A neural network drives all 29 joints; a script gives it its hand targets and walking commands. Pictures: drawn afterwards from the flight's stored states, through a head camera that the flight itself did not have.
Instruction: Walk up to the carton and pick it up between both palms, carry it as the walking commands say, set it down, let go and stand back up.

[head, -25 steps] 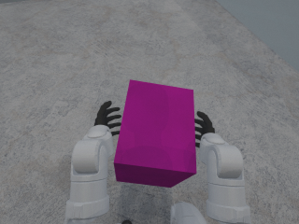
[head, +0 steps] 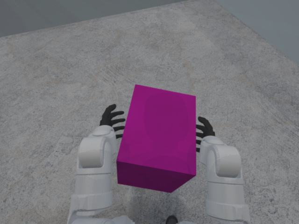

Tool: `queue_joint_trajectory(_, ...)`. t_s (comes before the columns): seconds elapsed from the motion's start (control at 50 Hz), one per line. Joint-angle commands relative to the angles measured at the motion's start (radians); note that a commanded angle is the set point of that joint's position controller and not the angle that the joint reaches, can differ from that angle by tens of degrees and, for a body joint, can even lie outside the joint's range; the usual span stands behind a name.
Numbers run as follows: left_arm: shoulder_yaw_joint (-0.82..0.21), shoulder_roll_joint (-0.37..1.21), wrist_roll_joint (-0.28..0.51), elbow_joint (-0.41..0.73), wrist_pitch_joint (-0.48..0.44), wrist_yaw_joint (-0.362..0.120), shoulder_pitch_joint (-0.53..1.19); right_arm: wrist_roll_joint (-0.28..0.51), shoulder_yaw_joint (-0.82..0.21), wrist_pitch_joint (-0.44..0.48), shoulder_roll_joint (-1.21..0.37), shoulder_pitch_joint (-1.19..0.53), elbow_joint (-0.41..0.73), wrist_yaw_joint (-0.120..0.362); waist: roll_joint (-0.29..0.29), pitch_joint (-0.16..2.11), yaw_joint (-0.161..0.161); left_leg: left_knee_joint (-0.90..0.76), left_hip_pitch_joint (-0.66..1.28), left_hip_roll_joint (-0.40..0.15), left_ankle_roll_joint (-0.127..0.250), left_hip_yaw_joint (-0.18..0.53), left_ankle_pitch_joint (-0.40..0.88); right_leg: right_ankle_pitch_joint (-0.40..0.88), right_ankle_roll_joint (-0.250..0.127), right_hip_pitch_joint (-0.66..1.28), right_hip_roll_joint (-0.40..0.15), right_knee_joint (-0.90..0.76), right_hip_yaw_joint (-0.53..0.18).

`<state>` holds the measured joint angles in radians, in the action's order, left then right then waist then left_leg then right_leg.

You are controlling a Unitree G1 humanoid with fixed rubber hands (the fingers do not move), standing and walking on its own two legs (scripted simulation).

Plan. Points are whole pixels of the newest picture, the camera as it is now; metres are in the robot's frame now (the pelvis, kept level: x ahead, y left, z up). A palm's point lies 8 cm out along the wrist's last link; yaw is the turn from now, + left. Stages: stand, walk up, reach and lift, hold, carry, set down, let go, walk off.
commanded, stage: carry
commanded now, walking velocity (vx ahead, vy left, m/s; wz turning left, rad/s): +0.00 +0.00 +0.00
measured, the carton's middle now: (154, 142) +0.33 +0.00 -0.03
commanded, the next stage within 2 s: none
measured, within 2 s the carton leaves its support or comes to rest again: neither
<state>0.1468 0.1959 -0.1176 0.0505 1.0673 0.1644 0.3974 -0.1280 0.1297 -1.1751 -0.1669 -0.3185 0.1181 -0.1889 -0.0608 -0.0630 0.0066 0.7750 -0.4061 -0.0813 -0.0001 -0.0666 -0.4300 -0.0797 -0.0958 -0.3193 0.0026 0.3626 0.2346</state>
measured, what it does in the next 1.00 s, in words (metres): steps on the spot: left foot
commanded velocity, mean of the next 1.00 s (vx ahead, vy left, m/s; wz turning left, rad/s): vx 0.00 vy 0.00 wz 0.00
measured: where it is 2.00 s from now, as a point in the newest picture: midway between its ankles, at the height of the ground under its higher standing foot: outside the picture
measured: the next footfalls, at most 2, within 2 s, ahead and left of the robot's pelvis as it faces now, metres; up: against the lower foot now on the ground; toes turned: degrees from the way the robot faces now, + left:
left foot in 0.08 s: +0.12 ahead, +0.16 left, +0.00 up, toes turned -18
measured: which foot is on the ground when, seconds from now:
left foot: up 0.00-0.06, down 0.08-1.00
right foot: down 0.00-1.00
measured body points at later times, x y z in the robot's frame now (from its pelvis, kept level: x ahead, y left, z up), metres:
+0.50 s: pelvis +0.09 +0.04 +0.00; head +0.07 +0.06 +0.45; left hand +0.41 +0.17 +0.07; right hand +0.39 -0.09 +0.06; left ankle +0.08 +0.14 -0.74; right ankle +0.08 -0.07 -0.74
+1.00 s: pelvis +0.07 +0.06 +0.00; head +0.05 +0.08 +0.45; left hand +0.39 +0.19 +0.06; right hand +0.37 -0.07 +0.05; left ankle +0.08 +0.14 -0.74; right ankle +0.08 -0.07 -0.74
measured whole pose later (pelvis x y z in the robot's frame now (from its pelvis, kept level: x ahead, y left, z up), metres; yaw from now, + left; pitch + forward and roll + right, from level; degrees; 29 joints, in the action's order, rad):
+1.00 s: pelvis +0.07 +0.06 +0.00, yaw -1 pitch +2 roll -1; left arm 0.14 0.17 -0.17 -0.12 0.87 0.12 0.31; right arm -0.16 0.12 -0.93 -0.16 -0.29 -0.15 -0.12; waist 0.01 0.11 0.01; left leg 0.54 -0.32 -0.03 0.05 -0.14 -0.27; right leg -0.23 0.03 -0.30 -0.09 0.50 0.17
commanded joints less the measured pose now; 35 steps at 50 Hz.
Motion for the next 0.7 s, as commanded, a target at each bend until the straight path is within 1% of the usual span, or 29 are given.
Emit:
queue_joint_trajectory(0.0,-0.583,1.082,0.348,-0.034,0.007,-0.308,0.207,0.398,-0.648,0.106,-0.971,-0.590,0.176,0.306,0.190,0.512,-0.017,-0.146,0.166,-0.016,0.003,0.002,0.061,0.106,-0.064,0.258,-0.301,-0.078,-0.145)
queue_joint_trajectory(0.02,-0.628,1.100,0.380,0.043,0.014,-0.303,0.233,0.434,-0.687,0.098,-0.989,-0.602,0.229,0.308,0.175,0.520,-0.020,-0.188,0.182,-0.006,0.000,-0.012,0.109,0.085,-0.051,0.252,-0.295,-0.061,-0.148)
queue_joint_trajectory(0.04,-0.638,1.095,0.377,0.050,0.020,-0.297,0.231,0.438,-0.682,0.087,-0.983,-0.585,0.222,0.312,0.152,0.515,-0.011,-0.272,0.226,-0.009,0.000,-0.032,0.201,0.068,-0.042,0.221,-0.279,-0.038,-0.132)
queue_joint_trajectory(0.06,-0.651,1.076,0.377,0.071,0.029,-0.292,0.223,0.454,-0.696,0.077,-0.987,-0.578,0.226,0.313,0.130,0.503,-0.005,-0.382,0.264,-0.019,-0.009,-0.047,0.337,0.065,-0.018,0.195,-0.254,-0.012,-0.105)
queue_joint_trajectory(0.08,-0.632,1.060,0.355,0.035,0.036,-0.289,0.227,0.439,-0.670,0.070,-0.976,-0.555,0.162,0.316,0.116,0.495,-0.005,-0.430,0.289,-0.035,-0.020,-0.043,0.419,0.099,0.008,0.192,-0.218,0.020,-0.092)
queue_joint_trajectory(0.1,-0.619,1.039,0.331,-0.014,0.041,-0.288,0.185,0.429,-0.661,0.065,-0.962,-0.539,0.130,0.317,0.117,0.492,-0.008,-0.425,0.315,-0.067,-0.023,-0.023,0.450,0.125,0.040,0.176,-0.203,0.034,-0.104)
queue_joint_trajectory(0.12,-0.609,1.024,0.308,-0.048,0.043,-0.295,0.183,0.402,-0.638,0.064,-0.940,-0.516,0.065,0.320,0.070,0.483,-0.018,-0.376,0.287,-0.121,-0.018,0.034,0.526,0.117,0.072,0.170,-0.171,0.031,-0.099)
queue_joint_trajectory(0.14,-0.654,1.022,0.345,0.008,0.057,-0.301,0.208,0.418,-0.672,0.058,-0.943,-0.501,0.090,0.322,-0.010,0.467,-0.017,-0.345,0.226,-0.104,-0.014,0.023,0.514,0.121,0.086,0.224,-0.169,0.016,-0.104)
queue_joint_trajectory(0.16,-0.652,1.019,0.354,-0.007,0.070,-0.307,0.218,0.420,-0.675,0.048,-0.959,-0.517,0.087,0.326,0.018,0.476,-0.012,-0.326,0.226,-0.094,-0.010,0.011,0.536,0.219,0.093,0.250,-0.181,0.053,-0.113)
queue_joint_trajectory(0.18,-0.641,1.020,0.346,-0.049,0.069,-0.310,0.204,0.405,-0.646,0.042,-0.953,-0.512,0.046,0.326,0.033,0.469,-0.009,-0.310,0.243,-0.093,-0.010,0.006,0.593,0.324,0.099,0.233,-0.183,0.078,-0.126)
queue_joint_trajectory(0.2,-0.649,1.019,0.347,-0.042,0.069,-0.310,0.219,0.395,-0.640,0.042,-0.959,-0.494,0.026,0.325,0.042,0.472,-0.009,-0.295,0.230,-0.088,-0.015,-0.002,0.615,0.394,0.103,0.236,-0.185,0.092,-0.126)
queue_joint_trajectory(0.26,-0.676,1.033,0.382,-0.008,0.088,-0.315,0.274,0.411,-0.645,0.022,-0.981,-0.497,0.019,0.324,0.054,0.465,0.001,-0.276,0.199,-0.082,-0.018,-0.005,0.639,0.484,0.102,0.252,-0.183,0.112,-0.127)
queue_joint_trajectory(0.28,-0.684,1.017,0.395,0.013,0.094,-0.316,0.285,0.415,-0.651,0.014,-0.983,-0.493,0.024,0.323,0.058,0.450,0.002,-0.282,0.196,-0.082,-0.017,0.001,0.642,0.444,0.103,0.231,-0.180,0.112,-0.130)
queue_joint_trajectory(0.32,-0.664,1.014,0.398,-0.021,0.101,-0.318,0.308,0.410,-0.633,0.012,-0.991,-0.507,-0.001,0.320,0.054,0.459,0.005,-0.266,0.194,-0.081,-0.007,0.006,0.675,0.447,0.107,0.239,-0.176,0.125,-0.128)
queue_joint_trajectory(0.38,-0.640,1.029,0.387,-0.058,0.093,-0.320,0.336,0.392,-0.588,0.021,-0.984,-0.508,-0.045,0.319,0.008,0.471,0.007,-0.269,0.229,-0.086,0.000,0.010,0.722,0.335,0.107,0.205,-0.173,0.124,-0.127)
queue_joint_trajectory(0.4,-0.619,1.036,0.368,-0.096,0.084,-0.317,0.336,0.374,-0.568,0.034,-0.988,-0.507,-0.074,0.319,0.012,0.460,0.009,-0.277,0.225,-0.091,-0.001,0.018,0.721,0.289,0.109,0.200,-0.169,0.123,-0.118)
queue_joint_trajectory(0.42,-0.607,1.028,0.363,-0.086,0.069,-0.320,0.342,0.370,-0.562,0.052,-0.982,-0.518,-0.063,0.321,-0.001,0.456,0.007,-0.274,0.220,-0.091,0.003,0.022,0.738,0.264,0.113,0.202,-0.171,0.114,-0.116)
queue_joint_trajectory(0.44,-0.563,1.013,0.328,-0.150,0.047,-0.317,0.332,0.338,-0.517,0.076,-0.972,-0.514,-0.120,0.323,0.002,0.463,0.009,-0.276,0.226,-0.093,0.008,0.028,0.733,0.246,0.110,0.207,-0.169,0.118,-0.119)
queue_joint_trajectory(0.46,-0.552,1.013,0.321,-0.135,0.018,-0.314,0.339,0.334,-0.511,0.104,-0.961,-0.519,-0.105,0.323,0.005,0.474,0.010,-0.272,0.246,-0.094,0.012,0.028,0.724,0.220,0.112,0.194,-0.168,0.120,-0.117)
queue_joint_trajectory(0.48,-0.552,1.018,0.317,-0.126,-0.001,-0.309,0.324,0.340,-0.524,0.124,-0.975,-0.540,-0.077,0.322,0.034,0.478,0.010,-0.273,0.245,-0.093,0.014,0.032,0.716,0.217,0.110,0.208,-0.167,0.119,-0.115)
queue_joint_trajectory(0.5,-0.580,1.044,0.336,-0.079,-0.010,-0.307,0.339,0.358,-0.547,0.135,-0.983,-0.565,-0.013,0.319,0.026,0.478,0.007,-0.275,0.230,-0.091,0.015,0.031,0.693,0.220,0.107,0.221,-0.172,0.113,-0.117)
queue_joint_trajectory(0.52,-0.555,1.040,0.312,-0.114,-0.023,-0.306,0.328,0.336,-0.521,0.148,-0.967,-0.560,-0.052,0.317,0.043,0.470,0.006,-0.284,0.219,-0.085,0.016,0.034,0.643,0.206,0.107,0.225,-0.172,0.113,-0.115)
queue_joint_trajectory(0.54,-0.544,1.035,0.305,-0.123,-0.036,-0.304,0.304,0.333,-0.534,0.162,-0.971,-0.558,-0.033,0.314,0.060,0.476,0.005,-0.298,0.214,-0.088,0.015,0.031,0.599,0.175,0.105,0.231,-0.173,0.113,-0.110)
queue_joint_trajectory(0.58,-0.545,1.030,0.296,-0.119,-0.055,-0.298,0.282,0.332,-0.537,0.180,-0.960,-0.556,-0.018,0.310,0.040,0.456,0.003,-0.319,0.192,-0.084,0.021,0.039,0.515,0.067,0.104,0.210,-0.169,0.100,-0.119)
queue_joint_trajectory(0.6,-0.478,0.989,0.233,-0.226,-0.080,-0.299,0.246,0.272,-0.467,0.206,-0.923,-0.521,-0.123,0.311,0.029,0.446,0.004,-0.326,0.184,-0.084,0.023,0.040,0.486,0.033,0.105,0.211,-0.165,0.099,-0.116)
queue_joint_trajectory(0.62,-0.508,0.980,0.256,-0.167,-0.095,-0.298,0.238,0.291,-0.507,0.222,-0.925,-0.509,-0.066,0.308,0.049,0.443,0.005,-0.322,0.179,-0.085,0.020,0.040,0.472,0.037,0.105,0.202,-0.168,0.105,-0.119)
queue_joint_trajectory(0.64,-0.490,0.987,0.228,-0.219,-0.105,-0.299,0.204,0.266,-0.487,0.233,-0.914,-0.499,-0.093,0.310,0.063,0.429,0.003,-0.332,0.176,-0.091,0.022,0.043,0.459,0.020,0.104,0.190,-0.166,0.103,-0.123)
queue_joint_trajectory(0.66,-0.529,0.990,0.260,-0.140,-0.113,-0.298,0.246,0.299,-0.527,0.237,-0.925,-0.518,-0.044,0.309,0.044,0.434,0.003,-0.327,0.181,-0.089,0.021,0.041,0.481,0.031,0.104,0.187,-0.171,0.106,-0.123)
queue_joint_trajectory(0.68,-0.513,0.998,0.239,-0.182,-0.114,-0.299,0.238,0.273,-0.503,0.241,-0.927,-0.500,-0.096,0.311,0.048,0.412,0.003,-0.339,0.158,-0.089,0.023,0.050,0.464,0.013,0.105,0.187,-0.174,0.106,-0.121)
